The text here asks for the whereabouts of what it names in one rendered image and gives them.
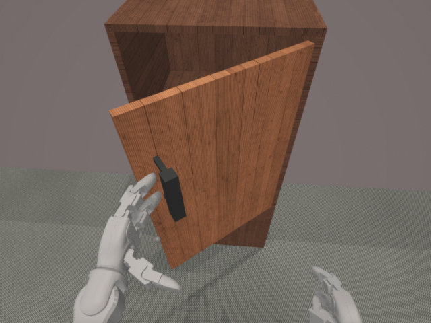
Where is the robot right hand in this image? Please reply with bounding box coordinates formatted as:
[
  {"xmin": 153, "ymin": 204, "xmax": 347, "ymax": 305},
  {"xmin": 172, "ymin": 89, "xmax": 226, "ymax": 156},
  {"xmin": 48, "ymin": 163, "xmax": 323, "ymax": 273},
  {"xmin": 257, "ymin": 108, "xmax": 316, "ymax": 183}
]
[{"xmin": 309, "ymin": 266, "xmax": 363, "ymax": 323}]

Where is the handle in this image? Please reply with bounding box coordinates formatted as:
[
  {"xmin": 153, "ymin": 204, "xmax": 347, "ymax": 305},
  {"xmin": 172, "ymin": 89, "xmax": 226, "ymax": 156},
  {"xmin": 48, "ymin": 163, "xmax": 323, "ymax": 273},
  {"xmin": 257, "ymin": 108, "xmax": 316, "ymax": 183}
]
[{"xmin": 153, "ymin": 156, "xmax": 186, "ymax": 222}]

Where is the cupboard door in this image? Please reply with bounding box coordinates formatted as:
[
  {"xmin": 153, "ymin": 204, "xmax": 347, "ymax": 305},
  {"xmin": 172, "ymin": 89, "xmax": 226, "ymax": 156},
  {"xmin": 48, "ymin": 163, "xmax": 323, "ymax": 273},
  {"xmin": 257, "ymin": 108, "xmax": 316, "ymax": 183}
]
[{"xmin": 109, "ymin": 41, "xmax": 315, "ymax": 269}]

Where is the robot left hand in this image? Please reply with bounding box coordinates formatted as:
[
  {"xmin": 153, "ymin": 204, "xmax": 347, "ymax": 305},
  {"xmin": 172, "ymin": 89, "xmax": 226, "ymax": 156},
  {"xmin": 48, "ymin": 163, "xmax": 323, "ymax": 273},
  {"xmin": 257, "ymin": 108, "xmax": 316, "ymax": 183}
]
[{"xmin": 96, "ymin": 173, "xmax": 181, "ymax": 293}]

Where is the left robot forearm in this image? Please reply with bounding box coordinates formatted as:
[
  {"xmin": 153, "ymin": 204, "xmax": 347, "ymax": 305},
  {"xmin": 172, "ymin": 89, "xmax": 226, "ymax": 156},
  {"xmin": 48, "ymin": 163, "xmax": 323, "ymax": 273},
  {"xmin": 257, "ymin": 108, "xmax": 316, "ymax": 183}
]
[{"xmin": 72, "ymin": 268, "xmax": 128, "ymax": 323}]

